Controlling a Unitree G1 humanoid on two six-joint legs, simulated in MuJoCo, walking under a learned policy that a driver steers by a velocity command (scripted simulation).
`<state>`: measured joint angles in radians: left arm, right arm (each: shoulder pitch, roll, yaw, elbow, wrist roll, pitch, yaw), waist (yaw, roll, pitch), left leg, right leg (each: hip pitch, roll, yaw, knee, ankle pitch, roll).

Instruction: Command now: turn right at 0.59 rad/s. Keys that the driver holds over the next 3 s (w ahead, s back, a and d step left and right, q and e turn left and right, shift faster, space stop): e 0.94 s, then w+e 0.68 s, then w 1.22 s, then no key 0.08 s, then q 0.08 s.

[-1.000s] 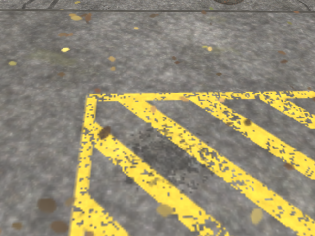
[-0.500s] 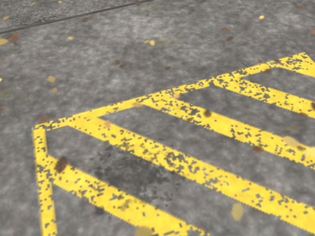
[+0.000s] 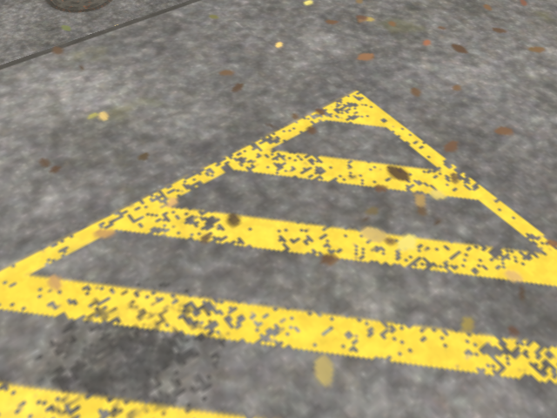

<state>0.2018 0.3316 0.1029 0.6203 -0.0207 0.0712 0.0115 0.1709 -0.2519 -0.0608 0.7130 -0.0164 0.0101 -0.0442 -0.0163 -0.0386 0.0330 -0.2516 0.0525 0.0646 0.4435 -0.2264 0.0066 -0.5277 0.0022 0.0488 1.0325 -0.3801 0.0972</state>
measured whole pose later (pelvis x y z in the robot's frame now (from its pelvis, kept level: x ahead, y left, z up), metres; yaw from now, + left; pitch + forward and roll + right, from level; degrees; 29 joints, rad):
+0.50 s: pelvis -0.01 -0.04 +0.00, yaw -18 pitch +3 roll +2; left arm 0.18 0.31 0.07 0.59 -0.01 0.04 0.02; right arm 0.11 -0.30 -0.08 0.71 0.00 0.01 -0.02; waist 0.01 0.01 0.04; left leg -0.47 -0.02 -0.08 0.82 -0.36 -0.08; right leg -0.31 0.08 0.15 0.49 -0.21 -0.05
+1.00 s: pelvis -0.02 -0.03 +0.00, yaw -36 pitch +1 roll +0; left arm 0.19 0.31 0.08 0.60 -0.02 0.07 -0.01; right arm 0.15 -0.29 -0.07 0.69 0.01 0.02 -0.02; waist -0.02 0.00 0.06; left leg -0.23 0.08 0.12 0.47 -0.26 -0.02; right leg -0.38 -0.04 -0.01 0.75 -0.39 0.06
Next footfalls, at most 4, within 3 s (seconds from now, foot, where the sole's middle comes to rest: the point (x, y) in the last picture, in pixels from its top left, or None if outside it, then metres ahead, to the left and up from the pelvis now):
0.16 right None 0.02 -0.15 -0.78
0.62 left None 0.09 0.07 -0.78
1.06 right None -0.07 -0.15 -0.78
1.54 left None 0.31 -0.23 -0.78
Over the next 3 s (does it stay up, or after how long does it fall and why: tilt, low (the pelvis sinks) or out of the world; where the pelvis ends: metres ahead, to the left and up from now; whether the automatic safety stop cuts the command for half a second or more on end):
stays up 0.50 -0.88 0.00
